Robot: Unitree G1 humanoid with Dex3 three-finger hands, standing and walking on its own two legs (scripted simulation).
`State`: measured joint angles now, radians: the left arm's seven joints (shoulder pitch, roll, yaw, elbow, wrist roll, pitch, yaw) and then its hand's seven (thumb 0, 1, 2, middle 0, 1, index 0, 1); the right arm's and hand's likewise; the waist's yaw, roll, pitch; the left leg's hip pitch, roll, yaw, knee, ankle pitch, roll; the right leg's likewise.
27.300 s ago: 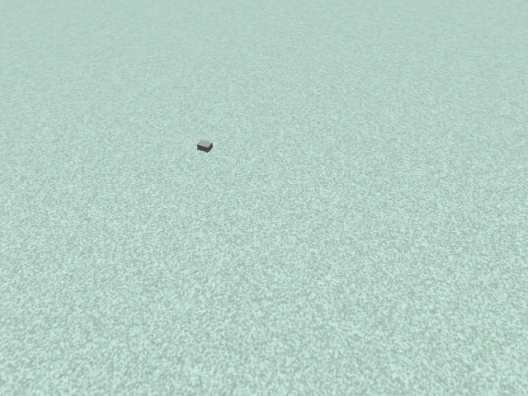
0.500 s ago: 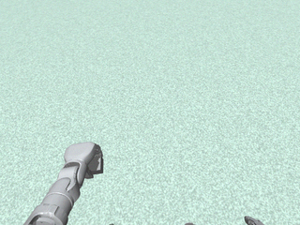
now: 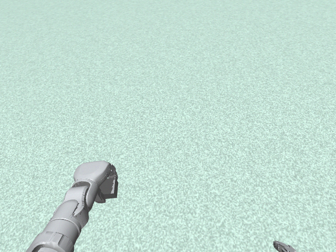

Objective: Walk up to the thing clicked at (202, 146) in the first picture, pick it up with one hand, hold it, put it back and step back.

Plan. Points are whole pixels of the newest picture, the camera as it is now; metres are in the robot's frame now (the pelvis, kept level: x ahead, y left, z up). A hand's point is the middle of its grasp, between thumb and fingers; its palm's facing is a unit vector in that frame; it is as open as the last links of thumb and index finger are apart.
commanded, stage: hold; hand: left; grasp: from above
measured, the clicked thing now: (103, 188) +0.32 +0.23 -0.09
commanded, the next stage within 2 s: crouch in 1.36 s
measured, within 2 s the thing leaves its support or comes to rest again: neither
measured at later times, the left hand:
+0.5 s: hand (96, 193) +0.29 +0.22 -0.04, palm faces -0.44 -0.06 -0.89, open 7.7 cm
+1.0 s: hand (98, 194) +0.28 +0.21 -0.03, palm faces -0.45 -0.07 -0.89, open 7.7 cm
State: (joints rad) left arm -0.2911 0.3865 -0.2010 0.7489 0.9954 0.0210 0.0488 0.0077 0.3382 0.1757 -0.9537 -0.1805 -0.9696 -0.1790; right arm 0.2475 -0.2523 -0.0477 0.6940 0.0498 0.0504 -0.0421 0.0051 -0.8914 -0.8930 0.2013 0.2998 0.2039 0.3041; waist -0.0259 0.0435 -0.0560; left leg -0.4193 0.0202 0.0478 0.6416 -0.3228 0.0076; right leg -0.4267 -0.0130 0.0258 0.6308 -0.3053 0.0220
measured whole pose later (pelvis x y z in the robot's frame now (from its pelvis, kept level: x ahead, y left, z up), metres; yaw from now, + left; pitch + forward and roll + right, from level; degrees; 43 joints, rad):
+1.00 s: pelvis -0.01 -0.01 +0.01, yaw +0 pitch +1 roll +0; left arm -0.24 0.39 -0.21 0.65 0.99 0.01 -0.02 0.00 0.33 0.19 -0.94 -0.21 -0.95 -0.21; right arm 0.19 -0.25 -0.03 0.67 0.06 0.07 -0.06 0.01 -0.90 -0.90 0.20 0.30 0.20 0.30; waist 0.00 0.05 0.00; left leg -0.27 0.02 0.05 0.49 -0.23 0.00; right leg -0.29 -0.01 0.02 0.51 -0.23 0.01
